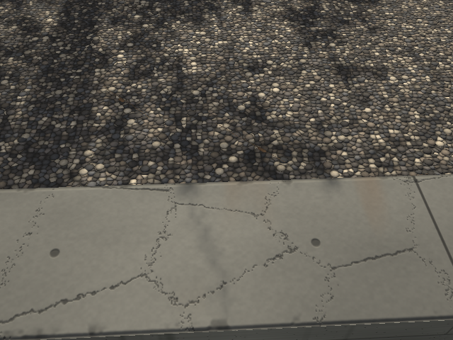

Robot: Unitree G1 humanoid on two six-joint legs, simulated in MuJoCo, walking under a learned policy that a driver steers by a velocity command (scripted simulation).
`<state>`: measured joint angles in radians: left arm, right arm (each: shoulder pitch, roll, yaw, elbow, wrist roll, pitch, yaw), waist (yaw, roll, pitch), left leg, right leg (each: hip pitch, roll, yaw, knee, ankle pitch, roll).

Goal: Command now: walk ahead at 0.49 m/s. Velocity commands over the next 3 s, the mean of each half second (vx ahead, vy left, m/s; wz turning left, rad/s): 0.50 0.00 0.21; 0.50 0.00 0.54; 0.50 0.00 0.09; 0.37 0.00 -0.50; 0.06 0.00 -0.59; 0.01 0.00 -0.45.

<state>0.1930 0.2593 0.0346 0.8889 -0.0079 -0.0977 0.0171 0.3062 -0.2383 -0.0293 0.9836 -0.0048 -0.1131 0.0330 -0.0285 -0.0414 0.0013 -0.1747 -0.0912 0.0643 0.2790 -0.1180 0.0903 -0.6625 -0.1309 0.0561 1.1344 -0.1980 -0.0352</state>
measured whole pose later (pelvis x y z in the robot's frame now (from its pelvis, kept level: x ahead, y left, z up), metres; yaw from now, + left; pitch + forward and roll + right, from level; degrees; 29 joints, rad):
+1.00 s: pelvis +0.53 +0.08 +0.11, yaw +26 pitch +2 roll -1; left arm 0.12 0.27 0.03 0.70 0.00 -0.10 -0.01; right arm 0.29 -0.24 -0.03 0.80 0.00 -0.05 0.06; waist 0.01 -0.02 -0.05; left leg -0.53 -0.11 0.04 0.82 -0.32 0.13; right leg -0.64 -0.03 0.12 1.78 -0.18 -0.12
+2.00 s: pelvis +1.03 +0.34 +0.07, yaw +7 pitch +2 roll -1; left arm 0.56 0.23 0.06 0.79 -0.04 0.00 0.09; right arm -0.04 -0.24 -0.05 0.57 -0.01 -0.13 0.04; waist 0.11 0.05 -0.03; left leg -0.53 -0.04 -0.15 0.42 0.51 0.00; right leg -0.04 0.19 0.35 0.86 -0.79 -0.09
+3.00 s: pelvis +1.16 +0.35 -0.04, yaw -22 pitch +3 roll +1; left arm 0.18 0.21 0.05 0.64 0.02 0.02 0.02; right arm 0.15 -0.26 -0.05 0.74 -0.01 0.04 -0.03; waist -0.02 0.04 -0.01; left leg -0.53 0.06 -0.05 0.87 -0.29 -0.09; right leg -0.33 0.05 0.04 0.56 -0.28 -0.05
